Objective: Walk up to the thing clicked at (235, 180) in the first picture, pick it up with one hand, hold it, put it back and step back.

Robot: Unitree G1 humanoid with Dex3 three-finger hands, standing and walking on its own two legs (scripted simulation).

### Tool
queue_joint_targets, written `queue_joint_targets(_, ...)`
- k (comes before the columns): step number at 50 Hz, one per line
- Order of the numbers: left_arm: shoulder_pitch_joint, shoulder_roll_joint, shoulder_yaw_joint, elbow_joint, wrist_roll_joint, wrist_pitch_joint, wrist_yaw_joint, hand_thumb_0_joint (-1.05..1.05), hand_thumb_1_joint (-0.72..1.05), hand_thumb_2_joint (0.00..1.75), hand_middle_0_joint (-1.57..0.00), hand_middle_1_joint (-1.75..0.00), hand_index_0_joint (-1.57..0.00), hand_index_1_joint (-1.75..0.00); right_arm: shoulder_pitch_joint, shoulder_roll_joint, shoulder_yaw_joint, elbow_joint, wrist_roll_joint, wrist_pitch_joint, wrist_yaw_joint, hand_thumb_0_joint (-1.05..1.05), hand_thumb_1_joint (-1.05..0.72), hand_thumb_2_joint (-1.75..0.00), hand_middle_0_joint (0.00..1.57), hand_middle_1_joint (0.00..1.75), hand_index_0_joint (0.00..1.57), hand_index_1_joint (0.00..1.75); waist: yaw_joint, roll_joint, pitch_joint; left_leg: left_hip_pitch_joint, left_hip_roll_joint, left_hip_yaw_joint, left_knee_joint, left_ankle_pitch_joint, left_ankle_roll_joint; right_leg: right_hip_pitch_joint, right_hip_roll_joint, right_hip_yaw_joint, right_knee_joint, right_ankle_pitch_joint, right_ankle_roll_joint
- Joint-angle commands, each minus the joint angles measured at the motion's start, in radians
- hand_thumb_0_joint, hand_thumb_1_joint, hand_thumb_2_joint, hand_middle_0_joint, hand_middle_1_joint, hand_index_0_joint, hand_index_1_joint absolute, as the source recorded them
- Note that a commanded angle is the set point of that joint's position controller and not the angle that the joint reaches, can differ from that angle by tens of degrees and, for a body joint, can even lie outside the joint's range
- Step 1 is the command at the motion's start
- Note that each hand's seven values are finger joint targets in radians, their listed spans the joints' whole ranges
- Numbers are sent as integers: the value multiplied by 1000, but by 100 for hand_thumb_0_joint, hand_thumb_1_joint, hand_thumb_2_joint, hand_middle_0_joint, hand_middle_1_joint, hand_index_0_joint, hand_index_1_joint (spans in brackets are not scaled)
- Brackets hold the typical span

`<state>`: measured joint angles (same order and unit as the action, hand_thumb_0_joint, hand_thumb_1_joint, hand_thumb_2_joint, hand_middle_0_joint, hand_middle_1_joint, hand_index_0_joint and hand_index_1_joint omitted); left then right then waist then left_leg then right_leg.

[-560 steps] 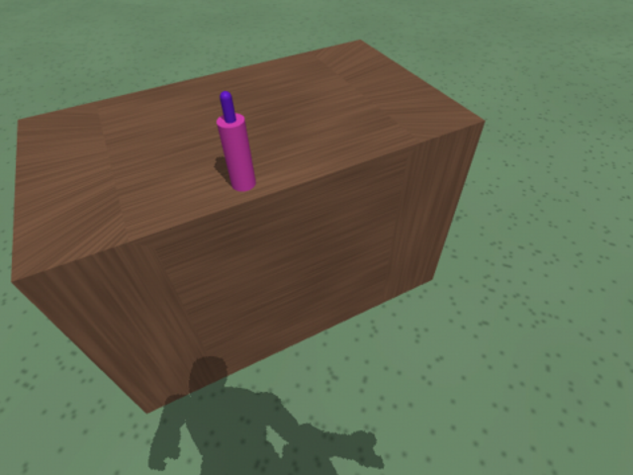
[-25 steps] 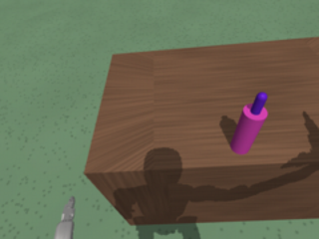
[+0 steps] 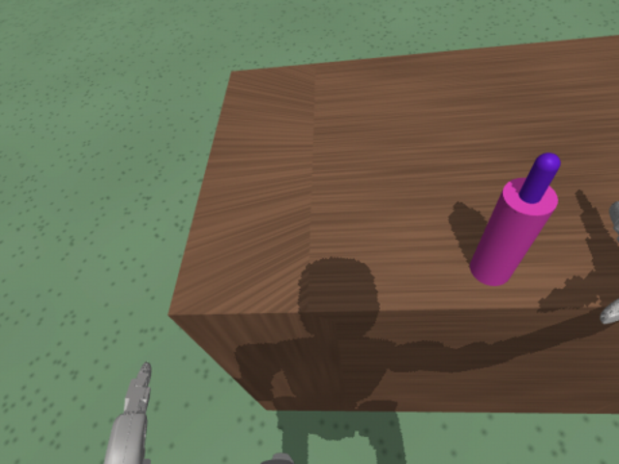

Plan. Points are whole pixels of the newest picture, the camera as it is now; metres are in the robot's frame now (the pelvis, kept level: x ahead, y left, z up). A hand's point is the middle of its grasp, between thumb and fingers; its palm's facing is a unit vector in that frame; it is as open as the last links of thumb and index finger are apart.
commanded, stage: close in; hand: right
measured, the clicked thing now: (514, 223) +0.40 -0.20 +0.08
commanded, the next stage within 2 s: rest palm in 0.60 s
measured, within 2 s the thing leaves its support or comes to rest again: leaves its support in 1.72 s
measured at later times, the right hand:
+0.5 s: hand (525, 251) +0.40 -0.23 +0.02, palm faces +0.12 +0.99 +0.06, open 17.6 cm
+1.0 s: hand (498, 247) +0.40 -0.19 +0.03, palm faces +0.14 +0.99 +0.03, open 17.0 cm
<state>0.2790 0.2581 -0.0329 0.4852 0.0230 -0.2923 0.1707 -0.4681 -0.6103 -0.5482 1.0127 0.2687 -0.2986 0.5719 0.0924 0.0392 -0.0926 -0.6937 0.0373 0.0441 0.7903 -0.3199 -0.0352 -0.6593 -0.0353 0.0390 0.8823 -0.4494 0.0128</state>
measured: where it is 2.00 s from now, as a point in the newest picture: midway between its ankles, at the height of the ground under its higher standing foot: outside the picture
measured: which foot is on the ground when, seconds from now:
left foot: down 0.00-1.00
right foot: down 0.00-1.00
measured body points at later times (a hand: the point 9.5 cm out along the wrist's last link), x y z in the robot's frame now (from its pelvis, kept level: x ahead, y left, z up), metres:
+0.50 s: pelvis -0.01 +0.00 -0.02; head +0.06 -0.03 +0.42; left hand +0.13 +0.26 -0.04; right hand +0.39 -0.28 +0.02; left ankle +0.03 +0.15 -0.70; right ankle -0.01 -0.12 -0.70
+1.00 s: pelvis -0.01 +0.01 -0.02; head +0.06 -0.01 +0.42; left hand +0.14 +0.27 -0.04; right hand +0.39 -0.25 +0.03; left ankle +0.03 +0.15 -0.70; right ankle -0.01 -0.12 -0.70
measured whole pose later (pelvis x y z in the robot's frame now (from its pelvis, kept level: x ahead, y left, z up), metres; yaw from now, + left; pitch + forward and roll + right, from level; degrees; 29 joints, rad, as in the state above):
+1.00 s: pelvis -0.01 +0.01 -0.02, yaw +1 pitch +14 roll +1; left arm 0.43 0.23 0.06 0.11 0.00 -0.10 0.03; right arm -0.45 -0.30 -0.38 0.75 0.14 -0.32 0.15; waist 0.09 0.03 -0.11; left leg -0.82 0.04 0.02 0.97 -0.38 -0.02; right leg -0.76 -0.04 0.02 1.01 -0.50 0.02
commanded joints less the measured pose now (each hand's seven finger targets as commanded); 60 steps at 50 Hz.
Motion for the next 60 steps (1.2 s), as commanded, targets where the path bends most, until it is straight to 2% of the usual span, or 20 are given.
queue_joint_targets(1,-3,134,69,-222,15,-34,-13,0,-53,3,-5,-5,-6,-4,-352,-318,-59,-243,-2,-146,-59,0,60,-6,4,5,5,5,-8,-210,-429,128,-44,-16,34,273,42,141,19,1,-24,505,6)
queue_joint_targets(3,9,121,58,-271,22,-19,-22,0,-54,4,-5,-5,-6,-4,-358,-322,-78,-203,-21,-163,-93,0,61,-5,4,5,5,5,-18,-226,-433,127,-42,-25,51,262,45,103,25,-11,-4,466,6)
queue_joint_targets(7,62,183,149,-326,30,15,-37,0,-54,3,-5,-5,-6,-3,-358,-265,-61,-266,-47,-173,-163,0,61,-6,3,5,4,5,-15,-250,-511,117,-51,-19,91,264,50,115,17,-11,23,489,11)
queue_joint_targets(8,73,142,123,-366,28,19,-47,0,-54,3,-5,-5,-6,-3,-334,-140,17,-179,-56,-155,-170,0,61,-6,3,5,4,5,16,-220,-424,81,-53,-21,82,232,48,80,19,-18,17,426,7)
queue_joint_targets(9,92,118,105,-350,28,26,-57,0,-54,3,-5,-5,-6,-4,-331,-76,40,-183,-53,-151,-179,0,59,-6,3,5,4,5,19,-198,-394,62,-54,-14,89,205,50,39,17,-14,11,387,8)
queue_joint_targets(10,94,144,134,-348,22,31,-59,0,-55,4,-5,-5,-6,-4,-383,-112,23,-288,-49,-158,-194,0,58,-6,4,5,4,5,9,-230,-465,58,-52,-17,92,204,51,77,12,-12,12,389,8)
queue_joint_targets(11,49,124,115,-439,19,28,-61,0,-55,4,-5,-5,-6,-4,-427,-70,73,-311,-59,-154,-204,0,60,-7,3,5,4,5,25,-238,-498,58,-53,-15,87,193,50,107,10,-12,10,372,9)
queue_joint_targets(13,122,184,179,-403,13,41,-62,0,-55,4,-5,-5,-6,-4,-350,-71,68,-287,-67,-132,-223,0,58,-6,3,5,4,5,26,-180,-454,59,-53,-2,90,181,48,89,10,-6,-3,336,6)
queue_joint_targets(15,133,135,137,-407,4,54,-81,0,-55,4,-5,-5,-6,-4,-328,-39,77,-298,-69,-123,-244,0,59,-6,3,5,4,5,5,-140,-386,56,-49,-4,85,156,46,25,18,-11,-13,277,-2)
queue_joint_targets(18,157,183,202,-424,1,72,-84,0,-55,4,-5,-4,-6,-4,-342,-84,38,-346,-74,-122,-287,0,58,-5,4,5,5,5,-2,-130,-390,74,-49,3,82,139,46,45,18,-7,-32,252,-1)
queue_joint_targets(21,150,117,157,-445,-4,86,-103,0,-55,4,-5,-4,-5,-3,-332,-5,74,-349,-80,-123,-314,0,58,-6,4,5,4,5,-7,-117,-332,58,-46,-5,88,124,48,4,20,-11,-26,240,-2)
queue_joint_targets(26,127,118,170,-539,-10,99,-115,0,-54,3,-5,-4,-6,-3,-390,25,111,-457,-98,-128,-344,0,57,-6,3,5,4,5,-6,-136,-398,86,-40,-18,86,120,47,36,23,-23,-21,203,-7)
queue_joint_targets(37,174,124,200,-522,-20,124,-126,0,-59,8,-6,-5,-4,-7,-320,86,141,-486,-104,-98,-389,0,61,-4,3,3,4,3,-7,-99,-358,95,-33,-23,70,94,42,7,27,-31,-26,161,-16)
queue_joint_targets(38,159,99,170,-538,-19,124,-130,0,-59,8,-6,-5,-4,-7,-324,102,153,-495,-106,-98,-391,0,60,-4,3,3,4,4,-11,-92,-351,109,-32,-27,66,95,39,-4,29,-34,-24,158,-18)
queue_joint_targets(40,166,141,218,-530,-23,127,-123,0,-60,8,-6,-5,-4,-7,-307,80,135,-481,-106,-93,-401,0,61,-1,4,2,5,2,2,-67,-350,119,-31,-32,58,98,36,-6,29,-34,-21,159,-22)
queue_joint_targets(44,155,97,168,-548,-25,131,-127,0,-57,7,-5,-5,-5,-6,-308,107,149,-497,-108,-90,-419,0,61,-1,36,16,36,16,-4,-62,-326,109,-30,-32,54,98,35,-4,29,-36,-26,157,-23)
queue_joint_targets(49,211,110,190,-535,-18,136,-125,0,-56,6,-5,-5,-5,-5,-343,106,151,-456,-123,-93,-428,0,61,0,53,24,53,24,22,-58,-366,126,-28,-36,69,164,34,15,32,-39,-5,217,-22)
queue_joint_targets(51,182,92,171,-539,-22,139,-132,0,-56,6,-5,-5,-5,-5,-373,70,136,-484,-123,-97,-428,0,60,-5,59,30,59,30,-3,-83,-349,128,-22,-49,60,147,34,-2,33,-44,-8,200,-22)
queue_joint_targets(54,202,129,212,-524,-23,144,-130,0,-56,6,-5,-5,-5,-5,-362,72,133,-470,-121,-96,-427,0,57,-10,68,37,68,37,3,-108,-379,103,-30,-28,80,160,42,29,29,-35,-18,228,-15)
queue_joint_targets(60,180,114,193,-539,-21,146,-137,0,-56,6,-5,-4,-4,-5,-304,101,137,-487,-114,-90,-417,0,44,-29,88,58,88,58,-23,-96,-433,171,-29,-24,90,246,39,44,34,-43,-4,321,-12)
